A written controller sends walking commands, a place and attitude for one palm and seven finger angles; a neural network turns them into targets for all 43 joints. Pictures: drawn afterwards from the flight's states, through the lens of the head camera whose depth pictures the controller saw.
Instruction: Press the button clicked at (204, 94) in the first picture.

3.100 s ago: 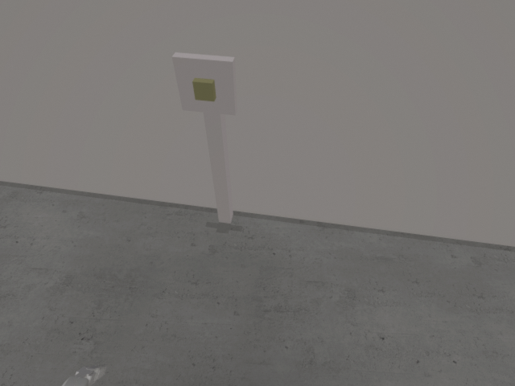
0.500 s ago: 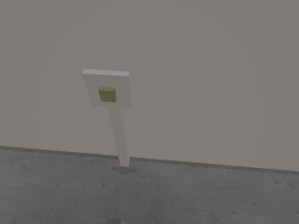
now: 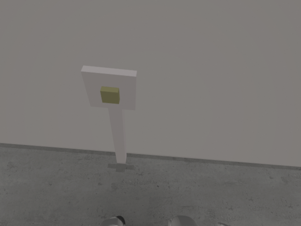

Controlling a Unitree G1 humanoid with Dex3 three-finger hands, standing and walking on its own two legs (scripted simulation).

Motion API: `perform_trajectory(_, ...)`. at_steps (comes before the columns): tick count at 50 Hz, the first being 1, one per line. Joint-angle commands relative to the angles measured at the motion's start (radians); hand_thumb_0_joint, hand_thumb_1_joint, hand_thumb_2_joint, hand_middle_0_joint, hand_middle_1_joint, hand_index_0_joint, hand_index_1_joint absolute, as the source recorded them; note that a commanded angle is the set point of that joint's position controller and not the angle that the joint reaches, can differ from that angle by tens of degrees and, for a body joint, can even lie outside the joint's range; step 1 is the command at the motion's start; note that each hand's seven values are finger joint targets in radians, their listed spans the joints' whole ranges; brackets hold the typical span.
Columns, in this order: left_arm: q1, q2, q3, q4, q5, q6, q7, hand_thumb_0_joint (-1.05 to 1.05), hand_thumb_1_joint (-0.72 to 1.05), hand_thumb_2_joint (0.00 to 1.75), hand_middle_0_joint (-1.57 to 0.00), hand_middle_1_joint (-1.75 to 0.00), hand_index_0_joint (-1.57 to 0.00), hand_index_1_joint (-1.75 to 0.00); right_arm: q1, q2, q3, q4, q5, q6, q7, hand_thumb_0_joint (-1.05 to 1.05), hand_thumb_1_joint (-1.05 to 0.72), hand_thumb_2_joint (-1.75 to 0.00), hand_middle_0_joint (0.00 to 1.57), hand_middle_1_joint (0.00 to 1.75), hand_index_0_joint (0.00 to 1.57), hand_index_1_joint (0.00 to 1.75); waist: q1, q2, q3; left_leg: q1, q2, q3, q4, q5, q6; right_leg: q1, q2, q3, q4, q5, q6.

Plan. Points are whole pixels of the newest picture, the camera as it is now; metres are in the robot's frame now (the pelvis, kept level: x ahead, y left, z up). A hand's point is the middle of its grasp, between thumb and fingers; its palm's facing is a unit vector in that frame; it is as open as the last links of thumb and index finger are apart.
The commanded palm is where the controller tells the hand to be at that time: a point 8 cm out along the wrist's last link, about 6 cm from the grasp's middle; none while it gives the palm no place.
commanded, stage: come to a stop and stand still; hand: left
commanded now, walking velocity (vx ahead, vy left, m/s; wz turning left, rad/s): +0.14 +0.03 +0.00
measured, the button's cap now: (110, 94) +0.53 +0.19 -0.02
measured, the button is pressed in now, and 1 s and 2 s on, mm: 0 0 0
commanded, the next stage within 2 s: look again from close up in 0.94 s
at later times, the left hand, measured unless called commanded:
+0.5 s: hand out of the picture -0.08 +0.12 -0.15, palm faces +0.16 -0.97 -0.20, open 7.4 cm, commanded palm none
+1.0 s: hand out of the picture -0.05 +0.16 -0.17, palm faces +0.06 -0.98 -0.18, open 7.3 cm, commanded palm none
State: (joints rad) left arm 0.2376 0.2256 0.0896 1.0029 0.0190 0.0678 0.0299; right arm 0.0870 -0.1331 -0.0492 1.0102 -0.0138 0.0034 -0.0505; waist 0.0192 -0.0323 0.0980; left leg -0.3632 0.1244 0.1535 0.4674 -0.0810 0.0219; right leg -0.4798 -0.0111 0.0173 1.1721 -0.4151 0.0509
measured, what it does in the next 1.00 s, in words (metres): steps on the spot: right foot, then left foot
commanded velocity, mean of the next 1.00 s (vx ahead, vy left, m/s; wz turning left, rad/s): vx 0.07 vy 0.07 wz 0.00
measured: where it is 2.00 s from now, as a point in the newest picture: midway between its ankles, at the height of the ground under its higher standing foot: outside the picture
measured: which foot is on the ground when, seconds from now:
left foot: down 0.00-0.14, up 0.16-0.56, down 0.58-1.00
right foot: up 0.00-0.14, down 0.16-1.00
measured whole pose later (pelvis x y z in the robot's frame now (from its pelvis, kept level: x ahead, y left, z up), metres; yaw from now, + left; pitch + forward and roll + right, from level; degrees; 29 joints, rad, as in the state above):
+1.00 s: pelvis -0.04 +0.00 +0.01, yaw +1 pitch -2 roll +0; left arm 0.27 0.14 0.01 1.16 0.01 0.00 0.04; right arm 0.28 -0.14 -0.01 1.14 -0.01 -0.01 -0.04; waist 0.01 0.00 0.01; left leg -0.12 0.01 0.10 0.40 -0.26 0.01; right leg -0.17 -0.08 -0.03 0.41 -0.22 0.06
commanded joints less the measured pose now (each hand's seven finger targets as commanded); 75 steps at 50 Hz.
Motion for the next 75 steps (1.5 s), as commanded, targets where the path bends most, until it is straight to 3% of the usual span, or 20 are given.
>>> perform_trajectory(1,0.14,0.001,0.004,-0.033,0.007,0.009,-0.013,0.0,0.9,0.9,-0.2,-0.3,-0.2,-0.3,0.068,-0.204,-0.058,-0.044,-0.016,0.005,0.006,0.0,-0.9,-0.9,0.2,0.3,0.2,0.3,-0.017,0.262,-0.17,0.075,0.215,-0.192,-0.219,-0.134,0.119,0.102,-0.035,-0.044,-0.207,-0.022,-0.013)
perform_trajectory(4,0.213,-0.018,-0.009,-0.006,0.004,-0.013,-0.014,0.0,0.9,0.9,-0.2,-0.3,-0.2,-0.3,0.06,-0.222,-0.065,-0.042,-0.03,0.024,0.026,0.0,-0.9,-0.9,0.2,0.3,0.2,0.3,0.002,0.314,-0.146,-0.027,0.158,-0.199,-0.271,-0.48,0.061,0.288,0.005,-0.147,-0.49,-0.069,-0.045)
perform_trajectory(6,0.322,0.02,-0.007,0.043,0.011,-0.034,-0.007,0.0,0.9,0.9,-0.2,-0.3,-0.2,-0.3,0.067,-0.184,-0.058,-0.037,-0.022,0.038,0.036,0.0,-0.9,-0.9,0.2,0.3,0.2,0.3,0.054,0.155,-0.112,-0.192,0.052,-0.134,-0.165,-0.605,-0.008,0.474,-0.004,-0.137,-0.754,0.012,-0.059)
perform_trajectory(7,0.307,0.09,-0.009,0.03,0.023,-0.05,-0.003,0.0,0.9,0.9,-0.2,-0.3,-0.2,-0.3,0.082,-0.095,-0.04,-0.047,-0.002,0.055,0.041,0.0,-0.9,-0.9,0.2,0.3,0.2,0.3,0.047,-0.152,-0.06,-0.231,-0.059,-0.047,0.119,-0.529,-0.071,0.336,-0.207,0.15,-1.012,-0.319,-0.115)
perform_trajectory(8,0.173,0.144,-0.017,-0.025,0.022,-0.044,0.003,0.0,0.9,0.9,-0.2,-0.3,-0.2,-0.3,0.049,-0.071,-0.039,-0.08,-0.007,0.059,0.045,0.0,-0.9,-0.9,0.2,0.3,0.2,0.3,0.03,-0.269,0.064,-0.272,-0.092,-0.11,0.307,-0.439,-0.067,0.091,-0.365,0.386,-1.156,-0.522,-0.161)
perform_trajectory(10,-0.003,0.159,-0.002,-0.073,0.017,-0.064,0.012,0.0,0.9,0.9,-0.2,-0.3,-0.2,-0.3,0.109,-0.114,-0.045,-0.056,-0.016,0.062,0.058,0.0,-0.9,-0.9,0.2,0.3,0.2,0.3,-0.037,-0.159,0.059,-0.132,-0.076,-0.178,0.475,-0.28,-0.048,-0.076,-0.365,0.367,-1.194,-0.46,-0.159)
perform_trajectory(12,-0.048,0.11,-0.015,-0.075,0.005,-0.082,0.007,0.0,0.9,0.9,-0.2,-0.3,-0.2,-0.3,0.228,-0.123,-0.049,0.0,-0.021,0.055,0.066,0.0,-0.9,-0.9,0.2,0.3,0.2,0.3,-0.077,-0.157,0.064,-0.136,-0.079,-0.161,0.56,-0.159,-0.053,0.003,-0.259,0.174,-1.105,-0.202,-0.102)
perform_trajectory(15,0.08,0.08,-0.019,-0.031,0.001,-0.099,0.003,0.0,0.9,0.9,-0.2,-0.3,-0.2,-0.3,0.256,-0.123,-0.044,0.01,-0.018,0.03,0.071,0.0,-0.9,-0.9,0.2,0.3,0.2,0.3,-0.026,-0.125,0.007,-0.194,-0.087,-0.115,0.513,-0.123,-0.068,0.257,-0.236,0.091,-1.02,0.021,-0.104)
perform_trajectory(21,0.225,0.065,-0.011,0.032,0.01,-0.099,0.014,0.0,0.9,0.9,-0.2,-0.3,-0.2,-0.3,0.178,-0.109,-0.027,-0.026,-0.018,0.019,0.062,0.0,-0.9,-0.9,0.2,0.3,0.2,0.3,0.051,-0.125,-0.023,-0.211,-0.054,-0.124,0.356,-0.27,-0.074,0.422,-0.327,0.194,-0.995,0.035,-0.191)
perform_trajectory(26,0.152,0.058,-0.012,0.055,0.008,-0.088,0.012,0.0,0.9,0.9,-0.2,-0.3,-0.2,-0.3,0.291,-0.046,-0.002,0.03,0.003,0.0,0.041,0.0,-0.9,-0.9,0.2,0.3,0.2,0.3,-0.005,-0.15,-0.072,0.163,-0.093,-0.08,-0.047,-0.208,-0.049,0.266,-0.252,0.09,-0.87,0.235,-0.161)
perform_trajectory(28,0.153,-0.011,-0.03,0.064,-0.007,-0.079,0.008,0.0,0.9,0.9,-0.2,-0.3,-0.2,-0.3,0.372,-0.095,-0.001,0.069,0.001,-0.023,0.027,0.0,-0.9,-0.9,0.2,0.3,0.2,0.3,-0.026,0.057,-0.115,0.344,-0.001,-0.176,-0.145,-0.034,-0.02,0.142,-0.125,-0.009,-0.708,0.199,-0.083)
perform_trajectory(30,0.154,-0.064,-0.045,0.063,-0.006,-0.072,0.003,0.0,0.9,0.9,-0.2,-0.3,-0.2,-0.3,0.325,-0.176,-0.011,0.049,0.0,-0.018,0.013,0.0,-0.9,-0.9,0.2,0.3,0.2,0.3,-0.005,0.207,-0.086,0.224,0.179,-0.322,-0.211,-0.023,0.078,0.147,-0.066,-0.099,-0.619,0.042,-0.03)
perform_trajectory(32,0.114,-0.076,-0.05,0.086,0.005,-0.064,0.002,0.0,0.9,0.9,-0.2,-0.3,-0.2,-0.3,0.251,-0.129,0.002,0.056,-0.003,-0.018,0.008,0.0,-0.9,-0.9,0.2,0.3,0.2,0.3,-0.001,0.218,0.013,0.102,0.106,-0.263,-0.256,-0.136,0.06,0.184,-0.069,-0.098,-0.625,0.081,-0.029)
perform_trajectory(40,0.15,-0.03,-0.068,0.156,-0.002,-0.076,0.004,0.0,0.9,0.9,-0.2,-0.3,-0.2,-0.3,0.263,-0.098,0.018,0.092,0.007,-0.025,0.004,0.0,-0.9,-0.9,0.2,0.3,0.2,0.3,-0.009,0.014,-0.012,0.193,0.008,-0.153,-0.132,0.085,0.004,0.28,-0.103,-0.035,-0.786,0.366,-0.037)
perform_trajectory(51,0.111,-0.009,-0.069,0.143,-0.006,-0.078,0.008,0.0,0.9,0.9,-0.2,-0.3,-0.2,-0.3,0.27,-0.094,0.027,0.114,0.004,-0.031,0.009,0.0,-0.9,-0.9,0.2,0.3,0.2,0.3,-0.008,0.043,-0.021,0.19,0.001,-0.149,-0.163,0.048,-0.004,0.318,-0.107,-0.031,-0.808,0.355,-0.041)
perform_trajectory(52,0.15,0.035,-0.083,0.155,0.005,-0.096,0.049,0.0,0.9,0.9,-0.2,-0.3,-0.2,-0.3,0.199,-0.145,0.033,0.033,0.015,-0.045,0.027,0.0,-0.9,-0.9,0.2,0.3,0.2,0.3,0.006,0.003,0.021,0.086,0.011,-0.128,0.03,0.129,-0.029,0.281,-0.148,0.019,-0.771,0.551,-0.058)
perform_trajectory(53,0.113,0.059,-0.077,0.109,-0.001,-0.103,0.037,0.0,0.9,0.9,-0.2,-0.3,-0.2,-0.3,0.252,-0.101,0.033,0.021,0.004,-0.036,0.031,0.0,-0.9,-0.9,0.2,0.3,0.2,0.3,-0.03,0.048,-0.038,0.103,-0.037,-0.143,-0.04,-0.125,-0.024,0.288,-0.151,0.008,-0.748,0.312,-0.075)
perform_trajectory(56,0.093,0.039,-0.081,0.078,0.0,-0.096,0.013,0.0,0.9,0.9,-0.2,-0.3,-0.2,-0.3,0.272,-0.106,0.039,0.015,-0.008,-0.044,0.038,0.0,-0.9,-0.9,0.2,0.3,0.2,0.3,-0.01,0.178,-0.06,0.055,-0.012,-0.189,-0.103,-0.186,0.001,0.278,-0.087,-0.039,-0.696,0.125,-0.08)
perform_trajectory(61,0.072,0.017,-0.088,0.079,-0.004,-0.092,0.004,0.0,0.9,0.9,-0.2,-0.3,-0.2,-0.3,0.288,-0.115,0.04,0.006,-0.003,-0.039,0.031,0.0,-0.9,-0.9,0.2,0.3,0.2,0.3,-0.017,0.032,-0.037,0.08,-0.011,-0.189,-0.093,-0.135,0.018,0.256,-0.085,-0.043,-0.701,0.17,-0.074)
perform_trajectory(75,0.086,0.036,-0.079,0.092,-0.006,-0.099,0.005,0.0,0.9,0.9,-0.2,-0.3,-0.2,-0.3,0.28,-0.101,0.046,0.058,-0.001,-0.032,0.025,0.0,-0.9,-0.9,0.2,0.3,0.2,0.3,-0.02,-0.01,-0.042,0.168,-0.026,-0.133,-0.068,-0.039,-0.003,0.261,-0.106,-0.014,-0.733,0.325,-0.079)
